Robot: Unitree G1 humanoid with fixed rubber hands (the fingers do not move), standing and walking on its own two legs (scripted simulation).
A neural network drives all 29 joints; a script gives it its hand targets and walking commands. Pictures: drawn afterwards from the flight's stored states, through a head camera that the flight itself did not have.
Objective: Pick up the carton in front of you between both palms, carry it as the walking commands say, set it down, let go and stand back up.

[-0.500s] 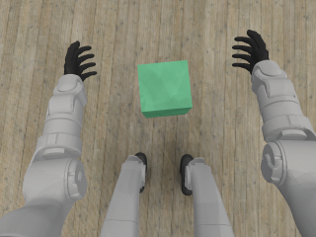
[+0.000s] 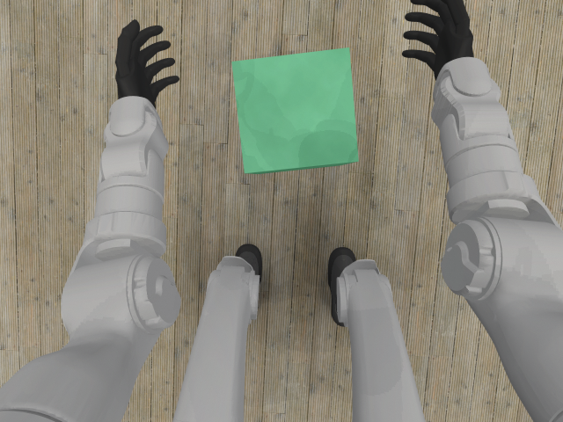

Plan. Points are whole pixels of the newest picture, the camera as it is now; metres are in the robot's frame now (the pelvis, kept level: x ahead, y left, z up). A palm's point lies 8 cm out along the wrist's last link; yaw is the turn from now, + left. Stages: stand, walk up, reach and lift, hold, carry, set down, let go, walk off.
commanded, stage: reach and lift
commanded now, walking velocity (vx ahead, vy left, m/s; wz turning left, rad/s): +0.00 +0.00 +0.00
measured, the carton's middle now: (295, 122) +0.50 +0.01 -0.47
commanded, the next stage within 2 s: none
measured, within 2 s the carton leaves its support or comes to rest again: leaves its support in 1.46 s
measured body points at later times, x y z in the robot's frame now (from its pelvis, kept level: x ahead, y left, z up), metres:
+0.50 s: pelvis -0.06 +0.00 -0.20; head +0.32 -0.01 +0.05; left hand +0.49 +0.20 -0.37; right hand +0.53 -0.18 -0.37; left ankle +0.06 +0.14 -0.56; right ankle +0.06 -0.12 -0.56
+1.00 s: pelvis -0.05 +0.01 -0.23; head +0.33 +0.00 +0.01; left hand +0.51 +0.19 -0.41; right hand +0.53 -0.16 -0.41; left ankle +0.06 +0.13 -0.56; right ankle +0.05 -0.12 -0.56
